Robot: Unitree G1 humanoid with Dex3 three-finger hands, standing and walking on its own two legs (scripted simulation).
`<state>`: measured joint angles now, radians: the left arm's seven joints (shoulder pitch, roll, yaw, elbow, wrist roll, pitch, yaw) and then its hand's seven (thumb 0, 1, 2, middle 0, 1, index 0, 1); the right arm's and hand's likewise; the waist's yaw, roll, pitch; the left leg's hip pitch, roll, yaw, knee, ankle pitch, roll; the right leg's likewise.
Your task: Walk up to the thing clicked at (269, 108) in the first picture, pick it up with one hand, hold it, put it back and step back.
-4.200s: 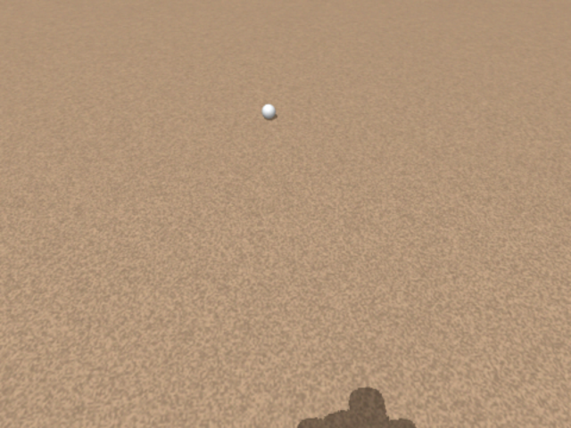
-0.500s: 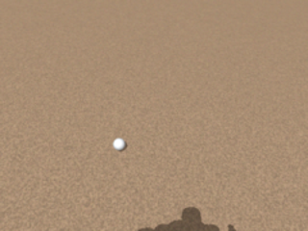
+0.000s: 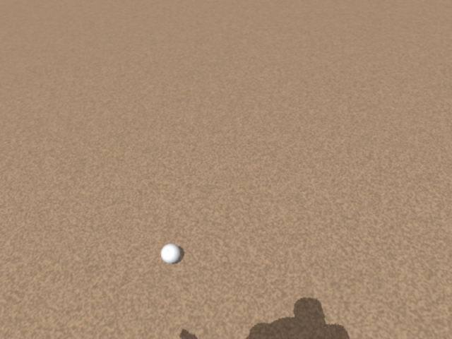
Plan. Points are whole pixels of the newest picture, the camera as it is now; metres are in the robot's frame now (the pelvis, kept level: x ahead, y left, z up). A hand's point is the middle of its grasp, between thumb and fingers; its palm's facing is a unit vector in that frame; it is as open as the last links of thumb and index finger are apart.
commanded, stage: walk up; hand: left
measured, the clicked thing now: (170, 253) +0.65 +0.30 -0.71
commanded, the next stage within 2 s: none
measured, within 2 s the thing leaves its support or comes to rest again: neither
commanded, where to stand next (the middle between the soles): +0.30 +0.06 m, yaw -1 degrees
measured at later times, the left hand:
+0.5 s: hand out of the picture +0.18 +0.34 -0.15, palm faces -0.02 -0.93 -0.37, open 7.4 cm
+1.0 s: hand (100, 267) +0.34 +0.30 -0.14, palm faces -0.05 -0.93 -0.36, open 7.4 cm
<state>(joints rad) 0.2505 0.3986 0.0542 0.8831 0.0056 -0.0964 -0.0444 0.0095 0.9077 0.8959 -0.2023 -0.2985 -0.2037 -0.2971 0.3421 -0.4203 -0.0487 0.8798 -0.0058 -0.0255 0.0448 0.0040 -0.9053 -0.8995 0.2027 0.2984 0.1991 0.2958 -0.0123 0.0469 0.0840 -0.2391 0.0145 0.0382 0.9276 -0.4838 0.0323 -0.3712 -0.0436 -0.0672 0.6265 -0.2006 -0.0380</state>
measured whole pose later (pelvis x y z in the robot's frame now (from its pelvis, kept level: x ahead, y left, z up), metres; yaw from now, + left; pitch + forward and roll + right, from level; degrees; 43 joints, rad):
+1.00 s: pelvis +0.22 +0.06 +0.00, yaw -1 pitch -3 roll +1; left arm 0.10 0.35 0.00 0.97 0.00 -0.02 0.00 0.01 0.91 0.90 -0.20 -0.30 -0.20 -0.30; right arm 0.17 -0.36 0.00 1.00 0.00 0.00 0.01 0.00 -0.91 -0.90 0.20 0.30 0.20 0.30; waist 0.00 0.01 0.10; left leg -0.24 0.00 0.04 0.64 -0.34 0.01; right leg -0.39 -0.04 -0.01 0.62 -0.19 0.00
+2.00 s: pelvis +0.26 +0.05 +0.02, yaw +0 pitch -3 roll +0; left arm 0.07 0.33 0.02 1.17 0.01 -0.02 -0.01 0.01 0.91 0.90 -0.20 -0.30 -0.20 -0.30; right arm 0.11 -0.35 -0.01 1.16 -0.01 0.00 0.01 0.00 -0.91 -0.90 0.20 0.30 0.20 0.30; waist 0.00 0.01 0.05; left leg -0.03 0.01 0.02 0.31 -0.23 -0.02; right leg -0.19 -0.02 -0.04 0.34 -0.10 0.00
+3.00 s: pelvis +0.20 +0.05 +0.01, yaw -2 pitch -3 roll -1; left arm 0.19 0.41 0.08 0.95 0.03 -0.03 -0.05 0.01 0.91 0.90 -0.20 -0.30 -0.20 -0.30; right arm 0.32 -0.43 -0.07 0.92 -0.02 -0.02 0.01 0.00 -0.90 -0.90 0.21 0.30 0.20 0.30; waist -0.04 0.02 0.11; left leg -0.18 0.09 0.00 0.69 -0.42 0.00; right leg -0.21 0.00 -0.03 0.56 -0.27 -0.01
